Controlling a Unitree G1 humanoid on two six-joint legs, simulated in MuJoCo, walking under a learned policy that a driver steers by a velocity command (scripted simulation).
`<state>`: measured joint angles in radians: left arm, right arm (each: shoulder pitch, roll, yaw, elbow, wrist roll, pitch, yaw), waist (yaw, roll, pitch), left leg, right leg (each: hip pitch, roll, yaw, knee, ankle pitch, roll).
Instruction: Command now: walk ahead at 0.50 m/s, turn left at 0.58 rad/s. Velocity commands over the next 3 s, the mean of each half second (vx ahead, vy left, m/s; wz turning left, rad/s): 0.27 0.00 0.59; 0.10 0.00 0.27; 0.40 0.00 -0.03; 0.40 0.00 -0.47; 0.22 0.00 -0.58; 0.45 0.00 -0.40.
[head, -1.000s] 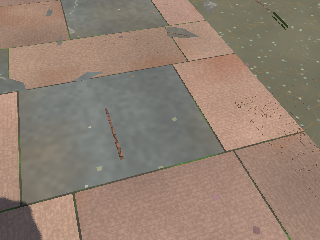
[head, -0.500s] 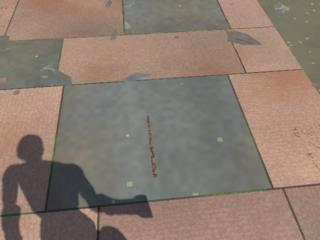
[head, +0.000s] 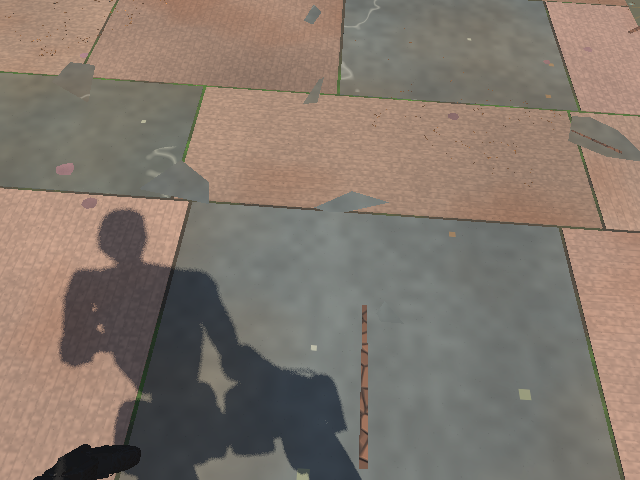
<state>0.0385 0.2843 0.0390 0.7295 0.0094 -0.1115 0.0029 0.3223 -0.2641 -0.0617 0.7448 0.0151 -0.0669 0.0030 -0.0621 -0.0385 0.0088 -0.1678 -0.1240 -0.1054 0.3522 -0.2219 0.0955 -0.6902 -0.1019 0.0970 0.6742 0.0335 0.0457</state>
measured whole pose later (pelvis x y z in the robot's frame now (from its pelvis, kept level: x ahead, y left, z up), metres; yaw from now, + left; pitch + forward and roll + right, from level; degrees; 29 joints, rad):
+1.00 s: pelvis +0.27 +0.01 -0.02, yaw +25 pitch +2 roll +0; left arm 0.22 0.26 0.04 0.81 0.00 -0.02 -0.01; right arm 0.18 -0.25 -0.04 0.66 0.01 0.00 0.00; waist 0.01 0.02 -0.04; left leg -0.37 -0.03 -0.01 0.66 -0.36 0.04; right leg -0.27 -0.02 -0.04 0.59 -0.36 -0.03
